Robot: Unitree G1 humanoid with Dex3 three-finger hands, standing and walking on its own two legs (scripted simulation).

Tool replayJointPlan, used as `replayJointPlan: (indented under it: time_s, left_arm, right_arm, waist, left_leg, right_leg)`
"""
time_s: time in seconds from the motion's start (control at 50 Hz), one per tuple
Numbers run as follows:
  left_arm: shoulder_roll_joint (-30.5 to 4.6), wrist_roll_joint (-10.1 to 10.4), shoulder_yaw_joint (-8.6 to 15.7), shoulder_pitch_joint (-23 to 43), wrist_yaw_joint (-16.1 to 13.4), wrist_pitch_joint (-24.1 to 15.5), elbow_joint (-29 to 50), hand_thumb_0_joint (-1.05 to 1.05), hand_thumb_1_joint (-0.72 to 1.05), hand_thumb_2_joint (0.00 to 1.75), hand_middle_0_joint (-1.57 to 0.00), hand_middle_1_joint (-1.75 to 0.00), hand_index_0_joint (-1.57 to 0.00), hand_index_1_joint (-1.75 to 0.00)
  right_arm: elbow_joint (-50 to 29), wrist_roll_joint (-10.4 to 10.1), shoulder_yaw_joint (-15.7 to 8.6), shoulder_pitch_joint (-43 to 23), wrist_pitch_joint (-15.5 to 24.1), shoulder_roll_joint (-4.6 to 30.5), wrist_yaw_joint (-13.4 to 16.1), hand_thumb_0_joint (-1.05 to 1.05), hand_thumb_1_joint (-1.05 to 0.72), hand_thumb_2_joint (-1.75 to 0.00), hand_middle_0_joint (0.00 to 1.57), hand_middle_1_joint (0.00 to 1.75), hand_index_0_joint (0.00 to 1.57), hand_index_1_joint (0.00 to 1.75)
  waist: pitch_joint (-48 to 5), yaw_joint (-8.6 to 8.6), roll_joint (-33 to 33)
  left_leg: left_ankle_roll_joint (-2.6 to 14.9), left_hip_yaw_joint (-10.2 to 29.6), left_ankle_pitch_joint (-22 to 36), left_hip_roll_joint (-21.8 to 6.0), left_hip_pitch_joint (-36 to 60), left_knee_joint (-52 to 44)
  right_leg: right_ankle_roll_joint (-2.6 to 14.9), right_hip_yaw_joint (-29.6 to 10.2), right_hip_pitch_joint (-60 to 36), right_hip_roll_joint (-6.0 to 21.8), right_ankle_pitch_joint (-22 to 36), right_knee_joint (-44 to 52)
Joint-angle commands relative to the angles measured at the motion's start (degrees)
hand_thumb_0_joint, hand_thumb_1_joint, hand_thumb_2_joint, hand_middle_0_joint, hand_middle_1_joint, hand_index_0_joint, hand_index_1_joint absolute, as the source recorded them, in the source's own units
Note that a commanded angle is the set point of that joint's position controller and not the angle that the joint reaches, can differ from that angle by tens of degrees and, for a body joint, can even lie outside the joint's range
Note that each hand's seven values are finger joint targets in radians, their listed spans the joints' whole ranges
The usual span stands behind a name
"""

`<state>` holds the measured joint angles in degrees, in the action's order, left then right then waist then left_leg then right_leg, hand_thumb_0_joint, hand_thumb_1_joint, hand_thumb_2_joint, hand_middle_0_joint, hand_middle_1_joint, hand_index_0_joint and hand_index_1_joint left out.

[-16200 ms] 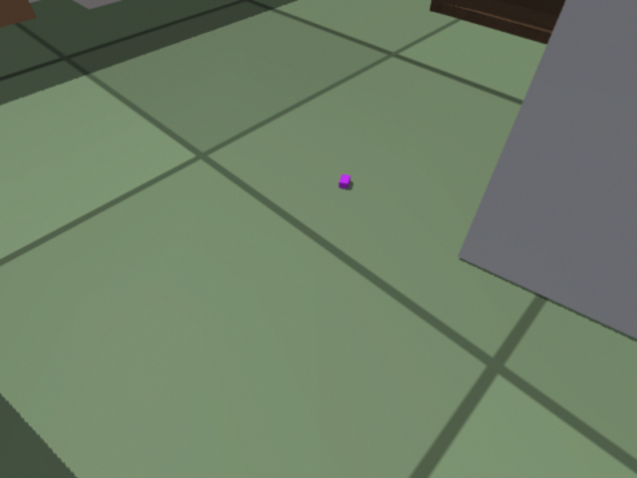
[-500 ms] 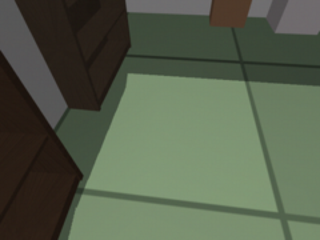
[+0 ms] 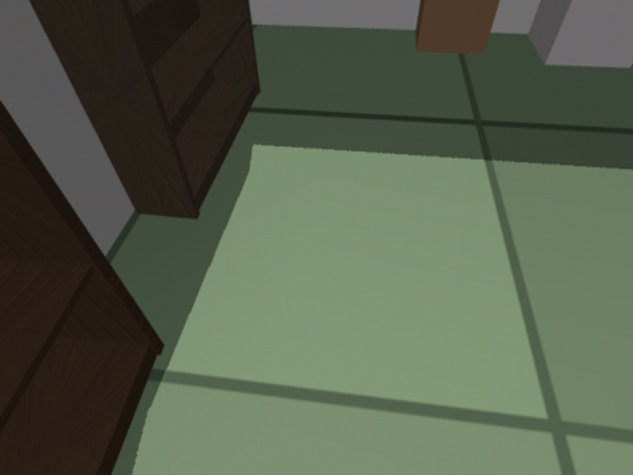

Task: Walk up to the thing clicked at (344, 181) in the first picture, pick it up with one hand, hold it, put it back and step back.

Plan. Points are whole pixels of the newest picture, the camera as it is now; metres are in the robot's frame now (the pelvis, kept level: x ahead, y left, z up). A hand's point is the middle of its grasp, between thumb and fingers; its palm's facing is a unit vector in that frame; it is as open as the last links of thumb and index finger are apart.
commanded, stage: stand
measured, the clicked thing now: out of the picture -0.35 -0.93 -0.77
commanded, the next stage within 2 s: walk up in 1.74 s
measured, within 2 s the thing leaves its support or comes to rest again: neither
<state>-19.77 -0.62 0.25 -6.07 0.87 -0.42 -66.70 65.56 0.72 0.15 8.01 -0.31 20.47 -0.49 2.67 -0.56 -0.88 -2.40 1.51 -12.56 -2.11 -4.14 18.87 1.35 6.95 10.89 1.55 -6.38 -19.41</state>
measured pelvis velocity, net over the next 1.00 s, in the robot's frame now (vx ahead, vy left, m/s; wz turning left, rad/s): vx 0.02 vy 0.00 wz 0.00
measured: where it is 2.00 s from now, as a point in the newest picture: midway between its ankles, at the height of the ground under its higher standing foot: outside the picture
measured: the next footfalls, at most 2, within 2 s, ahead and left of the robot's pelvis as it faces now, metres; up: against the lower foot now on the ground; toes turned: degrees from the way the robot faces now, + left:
none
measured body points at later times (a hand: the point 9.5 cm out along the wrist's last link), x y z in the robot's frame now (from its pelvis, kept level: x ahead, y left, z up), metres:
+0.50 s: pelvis +0.02 +0.00 +0.00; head +0.03 -0.01 +0.45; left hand +0.10 +0.30 -0.13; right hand +0.08 -0.30 -0.14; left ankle -0.02 +0.15 -0.75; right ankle +0.05 -0.10 -0.75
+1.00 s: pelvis +0.02 +0.00 +0.00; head +0.03 +0.00 +0.45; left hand +0.11 +0.30 -0.13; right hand +0.10 -0.30 -0.14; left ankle -0.02 +0.15 -0.75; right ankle +0.05 -0.10 -0.75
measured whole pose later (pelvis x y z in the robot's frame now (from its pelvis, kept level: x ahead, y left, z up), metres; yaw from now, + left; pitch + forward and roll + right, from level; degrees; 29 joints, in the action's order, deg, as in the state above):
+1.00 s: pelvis +0.02 +0.00 +0.00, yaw +0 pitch -2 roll +0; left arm -19.5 -0.4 0.5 -4.7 0.7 -0.5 -66.0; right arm 63.9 0.7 0.8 6.9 0.1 20.4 0.2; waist 2.5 -0.6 -1.0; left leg -2.4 1.2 -13.8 -2.3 -1.7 17.1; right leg 1.0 6.7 9.4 1.3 -8.4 -19.5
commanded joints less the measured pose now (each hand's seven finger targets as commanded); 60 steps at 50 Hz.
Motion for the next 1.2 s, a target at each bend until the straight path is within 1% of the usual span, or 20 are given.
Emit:
replayJointPlan:
  time_s: [0.0, 0.06, 0.2, 0.26, 0.34, 0.36, 0.38, 0.42, 0.5, 0.54, 0.62, 0.66, 0.76, 0.82, 0.88, 0.96, 1.0, 1.06, 1.1, 1.18]
  left_arm:
    - [-12.9, 0.3, 2.4, 3.3, -0.8, -1.5, 3.8, 0.00, 0.90, 0.90, -0.20, -0.30, -0.20, -0.30]
    - [-12.8, 0.2, 2.4, 3.2, -0.8, -1.4, 3.6, 0.00, 0.90, 0.90, -0.20, -0.30, -0.20, -0.30]
    - [-13.1, 0.1, 2.4, 3.8, -0.8, -1.1, 4.0, 0.00, 0.90, 0.90, -0.20, -0.30, -0.20, -0.30]
    - [-12.9, 0.2, 2.4, 4.0, -0.8, -1.3, 4.2, 0.00, 0.90, 0.90, -0.20, -0.30, -0.20, -0.30]
    - [-12.4, 0.2, 2.4, 3.9, -0.8, -1.4, 4.2, 0.00, 0.90, 0.90, -0.20, -0.30, -0.20, -0.30]
    - [-12.6, 0.2, 2.4, 3.3, -0.9, -1.4, 4.2, 0.00, 0.90, 0.90, -0.20, -0.30, -0.20, -0.30]
    - [-12.7, 0.3, 2.4, 3.4, -0.9, -1.4, 4.1, 0.00, 0.90, 0.90, -0.20, -0.30, -0.20, -0.30]
    - [-12.6, 0.4, 2.4, 4.3, -0.9, -1.4, 4.2, 0.00, 0.90, 0.90, -0.20, -0.30, -0.20, -0.30]
    - [-12.6, 0.4, 2.5, 4.4, -0.9, -1.4, 4.2, 0.00, 0.90, 0.90, -0.20, -0.30, -0.20, -0.30]
    - [-12.1, 0.4, 2.3, 3.9, -0.9, -1.4, 4.2, 0.00, 0.90, 0.90, -0.20, -0.30, -0.20, -0.30]
    - [-12.4, 0.3, 2.5, 4.3, -0.9, -1.3, 4.1, 0.00, 0.90, 0.90, -0.20, -0.30, -0.20, -0.30]
    - [-12.1, 0.3, 2.5, 4.3, -1.0, -1.2, 4.1, 0.00, 0.90, 0.90, -0.20, -0.30, -0.20, -0.30]
    - [-12.4, 0.2, 2.6, 4.2, -1.1, -1.3, 3.9, 0.00, 0.90, 0.90, -0.20, -0.30, -0.20, -0.30]
    - [-12.2, 0.2, 2.6, 4.1, -1.1, -1.4, 4.0, 0.00, 0.90, 0.90, -0.20, -0.30, -0.20, -0.30]
    - [-11.8, 0.3, 2.5, 4.1, -1.0, -1.3, 4.0, 0.00, 0.90, 0.90, -0.20, -0.30, -0.20, -0.30]
    - [-12.2, 0.3, 2.7, 4.2, -1.1, -1.3, 3.9, 0.00, 0.90, 0.90, -0.20, -0.30, -0.20, -0.30]
    - [-12.2, 0.2, 2.6, 3.8, -1.0, -1.3, 3.9, 0.00, 0.90, 0.90, -0.20, -0.30, -0.20, -0.30]
    - [-12.5, 0.2, 2.8, 3.6, -1.0, -1.3, 3.8, 0.00, 0.90, 0.90, -0.20, -0.30, -0.20, -0.30]
    - [-12.2, 0.2, 2.7, 4.0, -1.1, -1.3, 4.2, 0.00, 0.90, 0.90, -0.20, -0.30, -0.20, -0.30]
    - [-12.2, 0.3, 2.6, 4.0, -1.0, -1.3, 4.3, 0.00, 0.90, 0.90, -0.20, -0.30, -0.20, -0.30]
  right_arm:
    - [-3.6, 0.2, -2.1, -1.6, 1.6, 11.4, 0.7, 0.00, -0.90, -0.90, 0.20, 0.30, 0.20, 0.30]
    - [-3.5, 0.2, -1.8, -1.2, 1.7, 11.0, 0.8, 0.00, -0.90, -0.90, 0.20, 0.30, 0.20, 0.30]
    - [-3.4, 0.2, -1.8, -0.7, 1.3, 11.3, 0.9, 0.00, -0.90, -0.90, 0.20, 0.30, 0.20, 0.30]
    - [-3.5, 0.2, -1.8, -0.4, 1.4, 11.4, 0.8, 0.00, -0.90, -0.90, 0.20, 0.30, 0.20, 0.30]
    - [-3.8, 0.2, -1.8, -0.7, 1.6, 11.6, 1.0, 0.00, -0.90, -0.90, 0.20, 0.30, 0.20, 0.30]
    - [-3.9, 0.2, -1.9, -1.1, 1.6, 11.6, 1.0, 0.00, -0.90, -0.90, 0.20, 0.30, 0.20, 0.30]
    - [-4.0, 0.2, -1.9, -1.2, 1.6, 11.5, 1.0, 0.00, -0.90, -0.90, 0.20, 0.30, 0.20, 0.30]
    - [-3.8, 0.1, -1.5, -0.6, 1.6, 11.1, 1.1, 0.00, -0.90, -0.90, 0.20, 0.30, 0.20, 0.30]
    - [-3.9, 0.1, -1.6, -1.3, 1.7, 11.2, 1.1, 0.00, -0.90, -0.90, 0.20, 0.30, 0.20, 0.30]
    - [-4.0, 0.1, -1.7, -1.8, 1.7, 11.9, 1.2, 0.00, -0.90, -0.90, 0.20, 0.30, 0.20, 0.30]
    - [-4.0, 0.2, -1.6, -1.4, 1.7, 11.4, 1.3, 0.00, -0.90, -0.90, 0.20, 0.30, 0.20, 0.30]
    - [-4.3, 0.1, -1.8, -2.0, 1.6, 11.8, 1.3, 0.00, -0.90, -0.90, 0.20, 0.30, 0.20, 0.30]
    - [-4.6, 0.1, -1.8, -2.0, 1.6, 11.6, 1.4, 0.00, -0.90, -0.90, 0.20, 0.30, 0.20, 0.30]
    - [-4.7, 0.1, -1.7, -1.9, 1.6, 11.5, 1.4, 0.00, -0.90, -0.90, 0.20, 0.30, 0.20, 0.30]
    - [-4.7, 0.2, -1.7, -1.8, 1.8, 11.7, 1.4, 0.00, -0.90, -0.90, 0.20, 0.30, 0.20, 0.30]
    - [-4.8, 0.1, -1.8, -2.0, 1.6, 11.7, 1.4, 0.00, -0.90, -0.90, 0.20, 0.30, 0.20, 0.30]
    - [-4.9, 0.1, -1.8, -2.2, 1.6, 11.5, 1.3, 0.00, -0.90, -0.90, 0.20, 0.30, 0.20, 0.30]
    - [-4.9, 0.1, -1.7, -1.8, 1.7, 11.4, 1.3, 0.00, -0.90, -0.90, 0.20, 0.30, 0.20, 0.30]
    - [-5.0, 0.2, -1.9, -1.8, 1.7, 11.7, 1.3, 0.00, -0.90, -0.90, 0.20, 0.30, 0.20, 0.30]
    - [-4.9, 0.2, -1.8, -1.6, 1.7, 11.5, 1.3, 0.00, -0.90, -0.90, 0.20, 0.30, 0.20, 0.30]
  waist:
    - [-3.9, 0.09, 0.4]
    - [-3.5, 0.00, 0.7]
    - [-2.4, 0.12, 1.7]
    - [-2.7, 0.20, 1.4]
    - [-4.2, 0.21, 0.7]
    - [-4.5, -0.15, 0.7]
    - [-4.5, 0.10, 1.2]
    - [-4.6, 0.23, 0.8]
    - [-4.8, 0.06, 1.0]
    - [-5.1, -0.08, 0.6]
    - [-4.6, 0.08, 0.7]
    - [-5.4, 0.09, 0.1]
    - [-5.6, 0.20, 0.6]
    - [-5.2, 0.22, 0.6]
    - [-5.5, 0.30, -0.1]
    - [-4.0, 0.15, 0.9]
    - [-4.4, 0.16, 1.1]
    - [-3.9, 0.09, 0.5]
    - [-4.7, 0.33, 0.7]
    - [-4.4, 0.17, 0.3]
  left_leg:
    - [3.07, 4.0, 3.2, -5.2, -5.2, -4.2]
    - [2.92, 4.0, 3.0, -5.5, -6.3, -4.4]
    - [2.86, 3.5, 1.2, -5.0, -6.6, -3.7]
    - [2.89, 3.5, 2.3, -5.1, -6.6, -3.6]
    - [2.74, 3.5, 4.6, -5.4, -6.1, -3.6]
    - [2.56, 3.5, 4.4, -5.2, -5.6, -3.6]
    - [2.59, 3.2, 5.0, -5.2, -5.1, -3.4]
    - [2.61, 3.4, 6.2, -5.7, -5.1, -3.6]
    - [2.44, 3.2, 7.5, -5.8, -4.5, -4.0]
    - [2.47, 3.2, 8.6, -5.9, -3.8, -3.5]
    - [2.29, 3.2, 8.4, -6.0, -4.0, -4.2]
    - [2.37, 3.1, 9.5, -6.1, -3.4, -3.9]
    - [2.35, 2.8, 10.4, -6.0, -2.8, -3.9]
    - [2.39, 2.8, 9.6, -6.0, -2.8, -4.1]
    - [2.50, 2.9, 12.2, -6.6, -2.4, -4.2]
    - [2.48, 2.9, 8.9, -6.1, -3.1, -4.6]
    - [2.82, 2.8, 8.3, -6.2, -2.9, -4.4]
    - [2.64, 3.0, 7.9, -6.1, -2.8, -4.8]
    - [2.69, 2.8, 8.9, -6.2, -2.6, -4.6]
    - [2.59, 3.0, 8.0, -6.4, -3.5, -5.0]
  right_leg:
    - [-0.21, -9.5, -5.9, 7.7, -2.7, 3.9]
    - [-0.41, -9.0, -6.6, 7.5, -1.7, 3.1]
    - [-0.30, -9.8, -4.9, 7.6, -6.4, 4.3]
    - [-0.35, -9.6, -5.8, 7.5, -4.3, 4.0]
    - [-0.24, -8.9, -7.4, 7.5, 1.6, 2.6]
    - [-0.39, -8.7, -7.4, 7.3, 1.3, 2.7]
    - [-0.30, -8.8, -7.4, 7.5, 1.7, 2.7]
    - [-0.18, -8.6, -7.9, 7.5, 4.3, 1.9]
    - [-0.27, -8.2, -8.4, 7.4, 5.5, 1.7]
    - [-0.27, -8.1, -8.4, 7.4, 7.9, 1.7]
    - [-0.26, -8.1, -8.4, 7.3, 6.3, 1.5]
    - [-0.13, -8.0, -8.9, 7.5, 8.6, 1.4]
    - [-0.29, -7.8, -9.2, 7.4, 9.8, 1.5]
    - [-0.31, -7.8, -8.7, 7.4, 9.0, 1.7]
    - [-0.06, -8.0, -9.1, 7.6, 10.7, 1.0]
    - [-0.26, -7.9, -8.3, 7.2, 6.8, 2.0]
    - [-0.18, -8.1, -8.3, 7.4, 7.6, 2.1]
    - [-0.24, -8.1, -8.0, 7.3, 6.2, 2.0]
    - [-0.01, -8.2, -8.2, 7.4, 7.5, 1.8]
    - [-0.01, -8.3, -8.8, 7.4, 6.6, 1.7]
